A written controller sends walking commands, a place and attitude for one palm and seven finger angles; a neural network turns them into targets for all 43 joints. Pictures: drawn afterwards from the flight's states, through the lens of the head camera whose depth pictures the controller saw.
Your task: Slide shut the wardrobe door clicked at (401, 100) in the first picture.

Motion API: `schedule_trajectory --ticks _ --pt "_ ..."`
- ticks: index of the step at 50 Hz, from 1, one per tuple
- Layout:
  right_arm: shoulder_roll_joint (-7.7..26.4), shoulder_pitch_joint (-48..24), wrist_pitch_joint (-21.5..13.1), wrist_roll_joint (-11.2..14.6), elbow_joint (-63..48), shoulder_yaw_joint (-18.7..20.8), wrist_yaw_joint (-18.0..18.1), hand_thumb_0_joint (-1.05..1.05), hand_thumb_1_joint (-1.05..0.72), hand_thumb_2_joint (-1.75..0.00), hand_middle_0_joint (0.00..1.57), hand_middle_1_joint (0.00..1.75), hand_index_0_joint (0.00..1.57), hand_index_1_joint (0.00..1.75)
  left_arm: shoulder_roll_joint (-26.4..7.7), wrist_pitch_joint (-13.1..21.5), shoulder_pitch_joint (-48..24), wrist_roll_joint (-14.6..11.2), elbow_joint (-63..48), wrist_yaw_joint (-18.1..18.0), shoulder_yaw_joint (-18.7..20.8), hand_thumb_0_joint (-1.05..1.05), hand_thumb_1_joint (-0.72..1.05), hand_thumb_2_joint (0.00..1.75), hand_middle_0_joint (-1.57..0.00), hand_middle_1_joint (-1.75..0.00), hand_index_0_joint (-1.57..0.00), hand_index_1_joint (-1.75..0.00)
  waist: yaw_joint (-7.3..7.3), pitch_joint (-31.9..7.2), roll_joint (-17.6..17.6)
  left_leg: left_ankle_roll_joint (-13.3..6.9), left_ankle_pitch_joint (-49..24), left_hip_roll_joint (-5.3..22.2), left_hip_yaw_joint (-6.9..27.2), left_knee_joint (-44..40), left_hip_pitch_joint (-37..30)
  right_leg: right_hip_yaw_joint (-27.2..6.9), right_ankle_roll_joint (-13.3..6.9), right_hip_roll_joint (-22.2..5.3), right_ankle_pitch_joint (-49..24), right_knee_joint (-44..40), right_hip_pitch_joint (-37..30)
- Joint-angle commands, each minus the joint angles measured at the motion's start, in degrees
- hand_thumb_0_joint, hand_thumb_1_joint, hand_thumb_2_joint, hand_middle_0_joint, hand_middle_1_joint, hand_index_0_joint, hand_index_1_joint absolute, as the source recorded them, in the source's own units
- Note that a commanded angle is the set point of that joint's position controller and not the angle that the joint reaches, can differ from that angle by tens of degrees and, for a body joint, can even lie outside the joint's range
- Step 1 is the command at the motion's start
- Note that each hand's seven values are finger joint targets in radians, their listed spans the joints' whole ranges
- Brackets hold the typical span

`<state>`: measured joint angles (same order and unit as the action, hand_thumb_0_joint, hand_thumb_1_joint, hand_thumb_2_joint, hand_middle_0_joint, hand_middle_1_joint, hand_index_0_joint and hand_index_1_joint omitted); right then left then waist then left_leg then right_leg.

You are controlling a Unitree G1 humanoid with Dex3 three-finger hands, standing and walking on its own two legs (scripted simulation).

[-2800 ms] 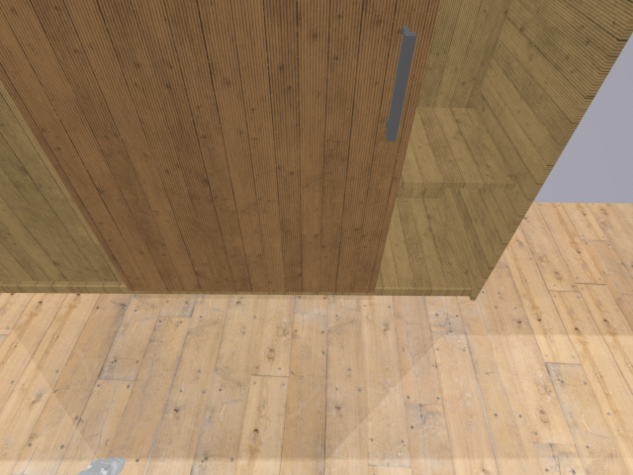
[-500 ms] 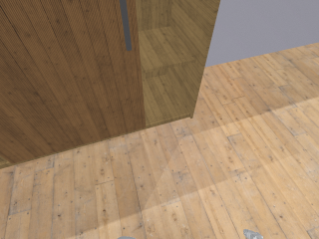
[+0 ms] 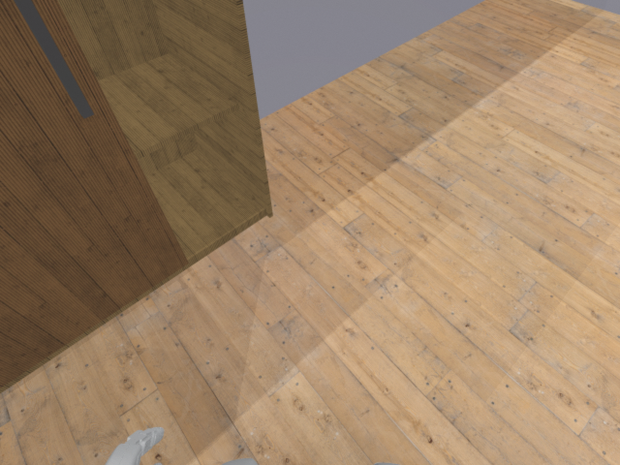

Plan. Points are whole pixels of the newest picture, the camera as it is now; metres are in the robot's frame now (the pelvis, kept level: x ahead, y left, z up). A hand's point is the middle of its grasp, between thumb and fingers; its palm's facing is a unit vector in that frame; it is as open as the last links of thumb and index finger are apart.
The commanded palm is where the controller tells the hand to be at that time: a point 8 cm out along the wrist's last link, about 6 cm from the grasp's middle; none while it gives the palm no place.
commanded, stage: walk to a spot facing it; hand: left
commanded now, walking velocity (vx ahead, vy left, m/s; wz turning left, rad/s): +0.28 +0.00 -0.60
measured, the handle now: (53, 58) +0.76 +0.51 +0.11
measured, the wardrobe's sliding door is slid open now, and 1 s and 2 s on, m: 0.38 0.38 0.38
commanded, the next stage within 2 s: none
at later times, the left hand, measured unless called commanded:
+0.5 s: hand (170, 422) +0.20 +0.23 -0.15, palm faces -0.25 -0.96 -0.13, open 7.4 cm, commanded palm none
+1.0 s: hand (299, 290) +0.43 +0.04 -0.17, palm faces -0.55 -0.82 -0.16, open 7.4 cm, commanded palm none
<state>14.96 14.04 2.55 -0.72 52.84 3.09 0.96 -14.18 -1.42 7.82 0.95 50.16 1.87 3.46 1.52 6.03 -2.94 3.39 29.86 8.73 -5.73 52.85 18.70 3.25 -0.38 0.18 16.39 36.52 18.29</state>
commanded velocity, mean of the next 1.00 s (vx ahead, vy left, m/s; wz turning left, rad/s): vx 0.26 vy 0.00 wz -0.60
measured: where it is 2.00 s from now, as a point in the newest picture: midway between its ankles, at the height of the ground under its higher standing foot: (342, 396)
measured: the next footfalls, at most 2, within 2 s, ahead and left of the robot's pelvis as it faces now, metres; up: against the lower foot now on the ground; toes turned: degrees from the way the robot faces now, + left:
left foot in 0.30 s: +0.09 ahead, +0.12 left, +0.00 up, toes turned -4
right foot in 0.88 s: +0.29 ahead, -0.15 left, +0.00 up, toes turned -39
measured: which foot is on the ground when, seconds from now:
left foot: up 0.00-0.28, down 0.30-0.88, up 0.90-1.00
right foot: down 0.00-0.32, up 0.34-0.86, down 0.88-1.00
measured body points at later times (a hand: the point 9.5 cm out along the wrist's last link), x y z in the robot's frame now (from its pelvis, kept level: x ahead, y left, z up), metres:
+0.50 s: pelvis +0.08 +0.05 +0.03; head +0.10 +0.10 +0.47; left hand +0.21 +0.28 -0.14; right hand +0.01 -0.18 -0.10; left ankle +0.05 +0.12 -0.72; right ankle +0.04 -0.11 -0.61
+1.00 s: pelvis +0.24 -0.05 +0.00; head +0.28 -0.05 +0.44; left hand +0.46 +0.09 -0.15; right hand +0.08 -0.21 -0.15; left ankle +0.23 +0.12 -0.61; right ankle +0.25 -0.12 -0.72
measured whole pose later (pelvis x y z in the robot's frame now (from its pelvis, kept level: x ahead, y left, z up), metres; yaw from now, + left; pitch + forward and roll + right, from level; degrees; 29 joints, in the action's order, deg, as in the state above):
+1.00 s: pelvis +0.24 -0.05 +0.00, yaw -35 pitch -2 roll -2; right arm 6.9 20.7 0.0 -0.7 58.8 2.5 1.2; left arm -11.6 2.0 8.4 0.5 54.2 0.8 3.9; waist 2.3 6.4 1.3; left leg 3.2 23.6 9.9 -3.9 78.4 23.6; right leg 8.0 -6.8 4.8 14.8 36.1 19.8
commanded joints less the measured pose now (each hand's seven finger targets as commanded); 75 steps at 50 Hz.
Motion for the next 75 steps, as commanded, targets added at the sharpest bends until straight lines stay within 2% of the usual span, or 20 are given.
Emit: schedule_trajectory --ticks 1,11,14,15,16,17,20,23,35,40,42,44,46,51,61,63,64,66,71,75 --pt "5.9 -5.1 -1.1 -0.5 -7.1 1.5 0.1 0.0 -0.9 -0.9 0.2 0.3 0.2 0.3 -11.8 -0.2 4.6 0.1 -3.2 -2.4 3.4 0.0 0.9 0.9 -0.2 -0.3 -0.2 -0.3 -3.9 -8.6 13.7 0.6 -2.7 -0.5 5.1 13.8 15.4 -22.7 -10.2 -15.7 -3.0 -19.5 -11.6" --pt "3.5 0.1 -3.0 -0.4 -6.4 1.5 -1.3 0.0 -0.9 -0.9 0.2 0.3 0.2 0.3 -12.3 1.4 3.3 0.8 -2.6 -1.3 3.1 0.0 0.9 0.9 -0.2 -0.3 -0.2 -0.3 -1.65 -5.2 12.7 0.0 -5.2 -5.8 0.7 -10.7 0.2 -25.3 -9.6 -11.3 17.4 -23.5 2.3" --pt "4.7 10.9 -4.5 -0.2 -3.0 1.6 0.0 0.0 -0.9 -0.9 0.2 0.3 0.2 0.3 -8.6 0.9 0.2 0.2 -3.6 -0.8 2.6 0.0 0.9 0.9 -0.2 -0.3 -0.2 -0.3 3.57 -6.2 6.8 -0.9 -8.5 -5.4 0.8 -28.1 -20.3 -20.4 -4.9 -3.9 17.8 -12.3 14.3" --pt "9.7 16.0 -4.8 -0.8 -1.8 2.5 0.5 0.0 -0.9 -0.9 0.2 0.3 0.2 0.3 -4.2 0.7 0.1 0.0 -4.8 -0.3 1.8 0.0 0.9 0.9 -0.2 -0.3 -0.2 -0.3 5.7 -6.9 -9.8 -3.8 7.4 6.8 16.1 -37.6 -24.9 -13.0 -1.9 3.0 18.8 4.7 22.3" --pt "13.7 16.9 -5.2 -1.3 -2.3 2.7 0.9 0.0 -0.9 -0.9 0.2 0.3 0.2 0.3 -2.3 1.0 -1.8 0.0 -7.3 0.1 1.9 0.0 0.9 0.9 -0.2 -0.3 -0.2 -0.3 5.13 -2.5 -16.4 -8.4 19.5 20.7 32.6 -46.9 -19.9 -5.1 0.5 3.5 16.8 18.1 28.6" --pt "11.6 12.6 -5.4 -1.2 -2.3 2.1 0.9 0.0 -0.9 -0.9 0.2 0.3 0.2 0.3 -4.5 0.9 -3.8 0.9 -6.8 0.2 2.5 0.0 0.9 0.9 -0.2 -0.3 -0.2 -0.3 3.67 1.4 -12.0 -8.5 22.2 21.5 35.4 -50.5 -10.9 -8.7 0.6 -0.9 10.8 25.6 27.2" --pt "5.2 4.5 -6.8 -0.5 -3.0 0.1 1.1 0.0 -0.9 -0.9 0.2 0.3 0.2 0.3 -3.2 0.5 3.4 1.1 -1.5 1.8 3.1 0.0 0.9 0.9 -0.2 -0.3 -0.2 -0.3 -2.19 2.2 -3.5 -4.4 -0.7 11.4 13.5 -46.4 -9.1 -5.2 1.8 -3.1 -3.4 32.8 23.3" --pt "2.5 10.4 -7.5 -0.1 0.1 -0.4 1.6 0.0 -0.9 -0.9 0.2 0.3 0.2 0.3 -0.8 -0.1 5.9 1.1 0.6 1.2 2.7 0.0 0.9 0.9 -0.2 -0.3 -0.2 -0.3 -1.83 -0.9 -5.8 -0.4 -24.7 7.6 2.2 -41.4 -15.1 -4.3 2.5 -2.4 -7.7 35.5 23.4" --pt "-1.1 21.8 -7.0 -1.0 8.0 -0.6 2.0 0.0 -0.9 -0.9 0.2 0.3 0.2 0.3 2.9 0.4 -9.5 0.9 -1.5 1.6 1.0 0.0 0.9 0.9 -0.2 -0.3 -0.2 -0.3 2.82 3.9 -5.0 -6.4 -48.0 11.0 -7.8 -38.0 -26.6 5.5 0.6 -3.5 -4.6 15.2 27.4" --pt "3.0 18.2 -6.7 -0.5 7.0 1.0 1.5 0.0 -0.9 -0.9 0.2 0.3 0.2 0.3 1.0 2.1 -0.5 1.0 0.3 0.9 1.5 0.0 0.9 0.9 -0.2 -0.3 -0.2 -0.3 -2.53 -4.1 -7.8 -6.2 -80.7 11.2 -14.2 -20.8 -28.5 10.8 -4.4 3.7 -0.1 3.1 9.9" --pt "3.7 14.4 -6.5 0.2 4.8 1.1 0.8 0.0 -0.9 -0.9 0.2 0.3 0.2 0.3 -3.5 3.5 12.8 1.3 4.2 0.3 3.1 0.0 0.9 0.9 -0.2 -0.3 -0.2 -0.3 -9.3 -11.3 -7.0 -3.6 -69.8 10.5 -14.3 0.7 -14.0 8.8 -6.7 2.7 -6.8 -5.3 -16.2" --pt "-2.1 9.7 -6.9 1.4 -0.1 0.7 0.7 0.0 -0.9 -0.9 0.2 0.3 0.2 0.3 -12.6 3.8 21.6 -0.8 6.2 -1.0 4.5 0.0 0.9 0.9 -0.2 -0.3 -0.2 -0.3 -10.56 -20.1 9.5 0.4 6.3 -3.3 -5.7 34.8 18.9 -33.0 -19.1 -23.4 -33.8 -11.2 -38.5" --pt "-1.5 7.1 -6.4 0.2 -2.0 1.1 0.9 0.0 -0.9 -0.9 0.2 0.3 0.2 0.3 -11.3 3.3 14.2 -0.9 3.5 -2.0 4.5 0.0 0.9 0.9 -0.2 -0.3 -0.2 -0.3 -6.55 -12.7 7.3 -0.2 -4.1 0.8 4.9 35.2 22.2 -30.5 -17.4 -23.1 -24.1 -16.0 -25.5" --pt "-2.8 7.9 -2.6 -0.6 -0.1 0.8 0.5 0.0 -0.9 -0.9 0.2 0.3 0.2 0.3 -5.8 4.2 2.8 0.5 0.9 -2.5 2.6 0.0 0.9 0.9 -0.2 -0.3 -0.2 -0.3 1.7 -3.9 2.8 1.5 -9.1 2.4 3.5 15.5 8.6 -13.1 -11.8 -12.7 -18.2 -20.5 6.5" --pt "0.2 -7.2 -3.3 0.0 -7.3 0.5 0.3 0.0 -0.9 -0.9 0.2 0.3 0.2 0.3 -8.3 2.1 7.3 0.3 -0.9 -2.3 3.8 0.0 0.9 0.9 -0.2 -0.3 -0.2 -0.3 -3.14 -8.6 11.2 1.9 -11.5 -5.2 2.3 -10.9 4.9 -19.7 -9.1 -9.7 -31.0 -10.9 -5.6" --pt "1.5 -5.3 -3.5 0.1 -7.1 0.8 0.7 0.0 -0.9 -0.9 0.2 0.3 0.2 0.3 -8.5 1.5 6.1 0.1 -1.6 -2.5 4.0 0.0 0.9 0.9 -0.2 -0.3 -0.2 -0.3 -1.59 -9.9 11.3 1.5 -15.2 -5.8 2.6 -20.8 -1.7 -20.9 -7.1 -8.8 -29.8 -7.0 -5.7" --pt "3.3 -2.0 -3.8 0.0 -6.4 1.1 0.9 0.0 -0.9 -0.9 0.2 0.3 0.2 0.3 -7.6 1.2 5.4 -0.2 -2.2 -2.5 3.7 0.0 0.9 0.9 -0.2 -0.3 -0.2 -0.3 -0.11 -11.6 9.0 0.6 -21.2 -3.8 3.6 -28.4 -9.9 -18.9 -4.5 -6.1 -25.1 -2.8 -2.2" --pt "11.9 2.0 -3.4 -0.7 -6.6 2.4 0.7 0.0 -0.9 -0.9 0.2 0.3 0.2 0.3 -2.6 0.9 10.7 -0.5 -3.5 -1.8 2.9 0.0 0.9 0.9 -0.2 -0.3 -0.2 -0.3 -0.58 -14.2 -14.8 -9.4 -41.6 21.3 23.2 -32.6 -22.1 -5.3 1.9 3.1 21.2 21.8 15.3" --pt "4.8 -5.3 -3.7 -0.8 -7.8 0.6 0.9 0.0 -0.9 -0.9 0.2 0.3 0.2 0.3 -3.6 -0.4 8.1 0.4 -2.1 -0.3 3.8 0.0 0.9 0.9 -0.2 -0.3 -0.2 -0.3 -2.08 -6.7 -6.8 -8.2 -32.6 11.9 6.9 -34.9 -7.9 -3.8 3.8 -2.7 8.6 36.1 14.4" --pt "5.4 -2.3 -3.6 -0.6 -6.1 1.5 0.7 0.0 -0.9 -0.9 0.2 0.3 0.2 0.3 -2.2 -1.4 6.1 0.2 -2.7 0.1 3.3 0.0 0.9 0.9 -0.2 -0.3 -0.2 -0.3 -0.85 -7.3 -6.5 -9.2 -33.3 12.2 1.6 -34.5 -10.1 -0.7 4.3 -3.8 7.8 28.8 12.7"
